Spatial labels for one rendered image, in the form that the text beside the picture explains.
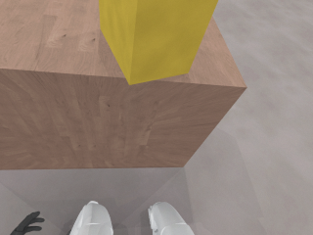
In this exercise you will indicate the robot left hand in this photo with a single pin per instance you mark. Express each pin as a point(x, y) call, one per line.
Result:
point(23, 226)

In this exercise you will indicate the left robot shin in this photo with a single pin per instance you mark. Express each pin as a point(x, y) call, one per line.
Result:
point(78, 222)

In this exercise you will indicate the pedestal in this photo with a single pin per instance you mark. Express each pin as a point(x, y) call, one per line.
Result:
point(66, 104)

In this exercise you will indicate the carton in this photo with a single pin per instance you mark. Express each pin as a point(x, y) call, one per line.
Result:
point(154, 39)

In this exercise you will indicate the robot right thigh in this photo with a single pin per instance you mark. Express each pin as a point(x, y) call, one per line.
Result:
point(167, 221)

